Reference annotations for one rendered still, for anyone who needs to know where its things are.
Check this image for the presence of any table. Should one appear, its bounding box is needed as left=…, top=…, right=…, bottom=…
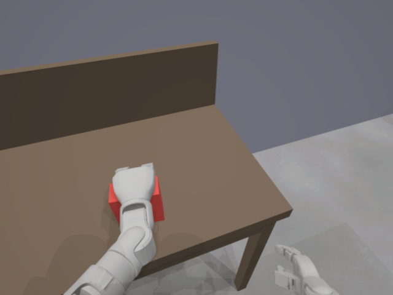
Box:
left=0, top=40, right=293, bottom=295

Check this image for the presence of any left robot forearm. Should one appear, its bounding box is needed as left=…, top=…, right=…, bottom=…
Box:
left=63, top=199, right=156, bottom=295

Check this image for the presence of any sponge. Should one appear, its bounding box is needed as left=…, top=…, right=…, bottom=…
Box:
left=109, top=176, right=165, bottom=225

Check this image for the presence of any robot left hand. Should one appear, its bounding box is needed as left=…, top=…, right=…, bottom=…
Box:
left=112, top=163, right=155, bottom=205

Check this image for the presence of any right robot forearm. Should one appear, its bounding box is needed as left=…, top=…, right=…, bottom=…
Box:
left=301, top=276, right=339, bottom=295

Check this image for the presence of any robot right hand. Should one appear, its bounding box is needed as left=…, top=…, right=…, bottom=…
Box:
left=274, top=245, right=320, bottom=295

